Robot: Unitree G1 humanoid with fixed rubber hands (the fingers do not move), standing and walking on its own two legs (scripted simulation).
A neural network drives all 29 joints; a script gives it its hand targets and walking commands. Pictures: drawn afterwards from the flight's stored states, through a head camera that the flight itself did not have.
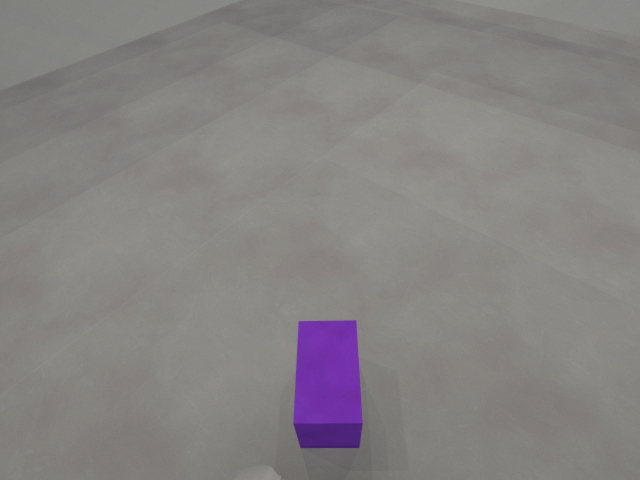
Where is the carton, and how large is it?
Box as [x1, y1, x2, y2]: [293, 320, 362, 447]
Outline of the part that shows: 355,320 299,321 293,423 300,447 358,447 362,422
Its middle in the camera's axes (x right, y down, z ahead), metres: +0.02 +0.43 +1.15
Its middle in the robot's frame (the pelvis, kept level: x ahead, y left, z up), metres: +0.49 +0.02 -0.67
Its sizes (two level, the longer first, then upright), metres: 0.291 0.174 0.235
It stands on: the floor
